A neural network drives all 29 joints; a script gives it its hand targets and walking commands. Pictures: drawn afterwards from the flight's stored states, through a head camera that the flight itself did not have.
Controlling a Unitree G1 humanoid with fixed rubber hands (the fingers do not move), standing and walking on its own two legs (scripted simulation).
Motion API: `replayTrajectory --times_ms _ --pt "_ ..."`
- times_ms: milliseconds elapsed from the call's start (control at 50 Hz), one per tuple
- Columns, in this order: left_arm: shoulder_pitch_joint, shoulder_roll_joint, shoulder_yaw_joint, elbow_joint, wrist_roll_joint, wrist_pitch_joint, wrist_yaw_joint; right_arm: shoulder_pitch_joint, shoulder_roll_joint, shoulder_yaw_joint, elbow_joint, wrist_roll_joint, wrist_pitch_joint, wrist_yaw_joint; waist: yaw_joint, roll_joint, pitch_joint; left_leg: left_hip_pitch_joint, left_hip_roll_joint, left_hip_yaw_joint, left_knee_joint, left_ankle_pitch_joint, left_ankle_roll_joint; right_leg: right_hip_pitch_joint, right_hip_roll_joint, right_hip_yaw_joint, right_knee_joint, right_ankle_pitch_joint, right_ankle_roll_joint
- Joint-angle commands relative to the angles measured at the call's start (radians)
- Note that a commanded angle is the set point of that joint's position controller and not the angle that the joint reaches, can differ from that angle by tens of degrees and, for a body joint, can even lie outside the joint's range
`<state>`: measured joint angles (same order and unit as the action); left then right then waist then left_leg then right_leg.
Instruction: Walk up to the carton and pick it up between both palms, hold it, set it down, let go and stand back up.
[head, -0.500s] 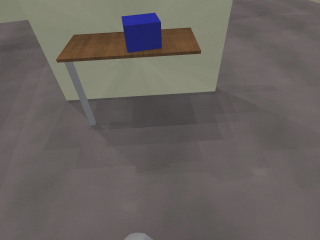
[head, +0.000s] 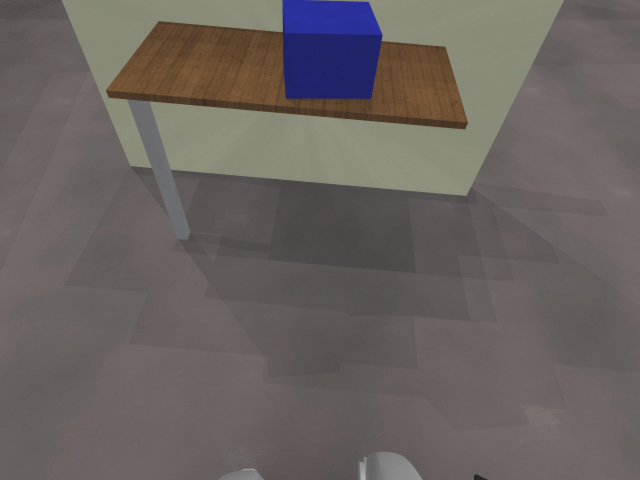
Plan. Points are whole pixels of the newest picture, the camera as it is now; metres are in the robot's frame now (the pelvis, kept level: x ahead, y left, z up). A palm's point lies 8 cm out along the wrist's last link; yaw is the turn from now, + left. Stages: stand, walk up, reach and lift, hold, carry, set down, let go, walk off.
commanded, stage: walk up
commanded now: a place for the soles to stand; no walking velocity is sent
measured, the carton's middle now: (327, 49) +1.12 +0.00 -0.02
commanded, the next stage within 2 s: none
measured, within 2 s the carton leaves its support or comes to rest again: neither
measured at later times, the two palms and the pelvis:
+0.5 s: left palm (184, 416) +0.22 +0.19 -0.10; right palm (511, 370) +0.31 -0.30 -0.13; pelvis +0.22 -0.05 +0.00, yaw -3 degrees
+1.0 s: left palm (209, 229) +0.55 +0.21 -0.10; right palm (473, 320) +0.39 -0.26 -0.12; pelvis +0.42 -0.02 +0.01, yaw -9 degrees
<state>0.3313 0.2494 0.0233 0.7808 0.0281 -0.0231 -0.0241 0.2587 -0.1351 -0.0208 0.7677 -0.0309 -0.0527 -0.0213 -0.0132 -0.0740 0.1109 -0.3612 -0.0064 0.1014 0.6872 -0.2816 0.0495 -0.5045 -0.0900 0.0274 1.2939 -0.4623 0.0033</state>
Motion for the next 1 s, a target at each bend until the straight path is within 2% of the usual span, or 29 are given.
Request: replayTrajectory --times_ms 0,60,80,120,160,180,200,220,240,280,300,340,440,520,540,600,620,640,660,680,700,740,780,820,840,880,900,940,980 --pt "0.097 0.031 0.028 -0.063 0.012 -0.010 -0.016 0.053 -0.190 -0.043 -0.052 -0.007 -0.058 0.002 0.001 0.199 -0.079 0.115 0.331 -0.313 -0.376 -0.018 0.208 -0.114 -0.041 0.030 -0.212 0.048 0.020" --pt "0.028 0.017 0.037 -0.095 0.010 -0.019 -0.031 -0.002 -0.213 -0.053 -0.034 -0.016 -0.052 0.012 0.015 0.257 -0.018 -0.061 0.291 -0.201 -0.406 -0.245 0.162 0.041 -0.042 -0.013 -0.428 0.209 0.010" --pt "0.043 0.025 0.046 -0.089 0.005 -0.023 -0.034 -0.030 -0.231 -0.051 -0.033 -0.024 -0.048 0.016 0.040 0.270 -0.020 -0.105 0.294 -0.183 -0.403 -0.311 0.152 0.124 -0.023 -0.035 -0.473 0.250 -0.001" --pt "0.103 0.042 0.065 -0.070 0.013 -0.033 -0.026 -0.011 -0.240 -0.044 -0.026 -0.032 -0.031 0.021 0.068 0.156 -0.013 -0.168 0.287 -0.154 -0.321 -0.421 0.132 0.277 0.027 -0.082 -0.587 0.307 -0.028" --pt "0.188 0.072 0.090 -0.035 0.013 -0.043 -0.008 0.033 -0.207 -0.027 -0.005 -0.043 -0.005 0.030 0.098 0.019 -0.046 -0.278 0.227 -0.067 -0.128 -0.526 0.086 0.448 0.093 -0.105 -0.570 0.208 -0.047" --pt "0.262 0.122 0.109 -0.034 0.015 -0.045 0.004 0.045 -0.168 -0.010 0.000 -0.042 0.006 0.037 0.128 -0.094 -0.051 -0.321 0.148 0.011 0.146 -0.499 0.047 0.467 0.017 0.050 -0.658 -0.018 -0.062" --pt "0.283 0.191 0.120 -0.067 0.004 -0.047 0.018 0.074 -0.123 0.007 -0.033 -0.036 0.011 0.049 0.116 -0.257 -0.033 -0.387 0.052 0.031 0.501 -0.415 -0.015 0.404 -0.226 0.562 -0.935 -0.380 -0.130" --pt "0.257 0.234 0.121 -0.076 -0.030 -0.035 0.033 0.100 -0.192 -0.012 -0.062 -0.033 0.023 0.052 0.085 -0.173 0.010 -0.449 0.036 -0.054 0.608 -0.370 -0.041 0.373 -0.348 0.915 -1.155 -0.629 -0.229" --pt "0.201 0.221 0.112 -0.093 -0.043 -0.033 0.044 0.069 -0.226 -0.019 -0.069 -0.026 0.025 0.052 0.074 -0.129 0.077 -0.472 0.071 -0.098 0.658 -0.314 -0.059 0.310 -0.367 0.970 -1.204 -0.658 -0.253" --pt "0.173 0.190 0.094 -0.100 -0.025 -0.046 0.052 -0.013 -0.228 -0.018 -0.078 -0.017 0.012 0.047 0.096 -0.068 0.045 -0.508 0.119 -0.139 0.669 -0.250 -0.066 0.341 -0.344 0.792 -1.129 -0.488 -0.266" --pt "0.177 0.178 0.089 -0.095 -0.008 -0.055 0.058 -0.016 -0.229 -0.016 -0.071 -0.014 0.009 0.045 0.094 -0.072 0.021 -0.498 0.137 -0.141 0.644 -0.253 -0.074 0.339 -0.341 0.681 -1.081 -0.380 -0.267" --pt "0.122 0.129 0.068 -0.080 -0.006 -0.074 0.051 0.015 -0.203 -0.014 -0.050 -0.017 0.015 0.045 0.048 -0.099 0.033 -0.401 0.147 -0.159 0.550 -0.190 -0.082 0.243 -0.279 0.486 -1.055 -0.195 -0.238" --pt "0.152 0.117 0.061 -0.039 0.007 -0.091 0.045 -0.048 -0.147 -0.008 -0.063 -0.021 0.021 0.055 0.051 -0.095 0.008 -0.376 0.125 -0.105 0.369 -0.058 -0.087 0.311 -0.232 0.264 -0.996 0.302 -0.247" --pt "0.110 0.125 0.062 -0.030 0.012 -0.080 0.031 -0.097 -0.127 -0.009 -0.075 -0.014 0.007 0.063 0.036 -0.101 -0.003 -0.132 0.089 -0.031 0.098 0.142 -0.051 0.208 -0.157 0.074 -0.954 0.361 -0.187" --pt "0.108 0.131 0.059 -0.033 0.013 -0.074 0.027 -0.080 -0.125 -0.013 -0.064 -0.015 0.003 0.062 0.028 -0.098 0.000 -0.046 0.069 -0.002 0.061 0.151 -0.045 0.162 -0.161 0.076 -0.938 0.353 -0.189" --pt "0.124 0.119 0.048 -0.020 0.024 -0.050 0.019 0.070 -0.157 -0.046 -0.022 -0.023 -0.008 0.053 -0.042 0.028 -0.039 0.250 0.009 0.041 -0.016 0.170 -0.023 0.078 -0.122 0.005 -0.743 0.321 -0.151" --pt "0.158 0.089 0.030 -0.017 0.022 -0.043 0.014 0.155 -0.200 -0.065 -0.016 -0.034 -0.012 0.042 -0.074 0.098 -0.075 0.353 0.021 -0.021 -0.039 0.110 -0.004 0.047 -0.076 -0.027 -0.554 0.372 -0.127" --pt "0.226 0.034 0.005 -0.031 0.021 -0.039 0.011 0.229 -0.260 -0.086 -0.025 -0.042 -0.012 0.031 -0.086 0.244 -0.180 0.476 0.193 -0.266 -0.104 -0.053 0.042 -0.039 -0.009 -0.073 -0.274 0.271 -0.079" --pt "0.263 -0.009 -0.006 -0.052 0.003 -0.028 0.010 0.240 -0.305 -0.088 -0.057 -0.019 -0.008 0.017 -0.073 0.357 -0.210 0.449 0.416 -0.674 -0.309 -0.281 0.096 -0.126 0.096 -0.048 -0.026 -0.116 -0.035" --pt "0.243 0.088 0.027 -0.069 -0.003 -0.013 0.020 0.194 -0.333 -0.095 -0.056 0.018 0.008 0.002 -0.077 0.303 -0.212 0.414 0.459 -0.849 -0.448 -0.442 0.144 -0.165 0.074 0.017 0.051 -0.113 -0.024" --pt "0.190 0.112 0.029 -0.081 -0.001 -0.011 0.017 0.150 -0.319 -0.088 -0.072 0.032 0.011 -0.006 -0.066 0.277 -0.149 0.375 0.457 -0.843 -0.490 -0.482 0.116 -0.204 0.049 0.048 0.077 -0.056 -0.022" --pt "0.114 0.084 0.028 -0.089 0.007 -0.023 0.017 0.108 -0.279 -0.076 -0.071 0.020 0.005 -0.012 -0.059 0.247 -0.025 0.234 0.439 -0.629 -0.449 -0.287 0.174 -0.241 0.016 0.025 0.104 -0.032 -0.013" --pt "0.128 0.078 0.031 -0.075 0.011 -0.021 0.015 0.069 -0.223 -0.054 -0.057 0.016 -0.014 -0.003 -0.012 0.247 0.008 0.110 0.389 -0.458 -0.440 -0.237 0.172 -0.153 -0.011 0.053 -0.004 -0.020 -0.006" --pt "0.130 0.051 0.031 -0.061 0.015 -0.022 0.006 0.079 -0.202 -0.042 -0.036 0.002 -0.032 0.004 -0.006 0.190 -0.038 0.126 0.377 -0.393 -0.422 -0.097 0.180 -0.122 -0.010 0.052 -0.097 0.009 -0.001" --pt "0.118 0.029 0.036 -0.069 0.015 -0.020 0.003 0.080 -0.211 -0.040 -0.027 0.008 -0.037 0.005 -0.009 0.219 -0.030 0.079 0.379 -0.358 -0.434 -0.096 0.181 -0.101 -0.011 0.040 -0.139 0.019 0.000" --pt "0.088 0.026 0.034 -0.084 0.017 -0.018 -0.004 0.059 -0.205 -0.034 -0.014 -0.002 -0.038 0.006 0.003 0.197 -0.023 0.074 0.378 -0.303 -0.454 -0.187 0.203 -0.099 -0.025 0.010 -0.248 0.059 0.004" --pt "0.064 0.026 0.032 -0.083 0.016 -0.019 -0.009 0.051 -0.206 -0.039 -0.006 -0.006 -0.035 0.007 0.009 0.198 -0.021 0.066 0.337 -0.263 -0.457 -0.223 0.185 -0.067 -0.015 -0.007 -0.324 0.105 0.000" --pt "0.034 0.023 0.032 -0.095 0.009 -0.024 -0.012 0.037 -0.237 -0.038 0.008 -0.011 -0.026 0.011 0.015 0.225 -0.025 -0.005 0.325 -0.196 -0.453 -0.323 0.160 0.043 -0.014 -0.018 -0.456 0.180 -0.010" --pt "0.035 0.016 0.038 -0.101 0.009 -0.033 -0.007 0.029 -0.251 -0.038 0.023 -0.021 -0.013 0.022 0.022 0.207 -0.007 -0.057 0.290 -0.128 -0.407 -0.341 0.147 0.173 0.042 -0.084 -0.578 0.248 -0.028"
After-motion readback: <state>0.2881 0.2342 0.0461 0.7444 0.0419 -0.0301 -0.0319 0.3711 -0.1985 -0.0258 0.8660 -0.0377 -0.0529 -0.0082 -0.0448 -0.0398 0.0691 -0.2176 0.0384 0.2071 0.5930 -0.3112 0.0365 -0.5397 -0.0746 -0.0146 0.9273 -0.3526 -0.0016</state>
